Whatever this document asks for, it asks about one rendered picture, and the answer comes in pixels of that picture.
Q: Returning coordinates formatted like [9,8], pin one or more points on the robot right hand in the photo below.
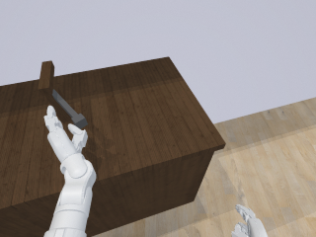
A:
[254,227]

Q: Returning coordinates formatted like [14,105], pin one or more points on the counter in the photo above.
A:
[149,141]

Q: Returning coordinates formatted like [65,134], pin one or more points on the left robot forearm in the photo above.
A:
[74,202]

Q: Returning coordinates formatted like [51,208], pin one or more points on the tap lever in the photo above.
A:
[78,120]

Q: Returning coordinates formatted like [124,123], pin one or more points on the robot left hand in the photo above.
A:
[62,146]

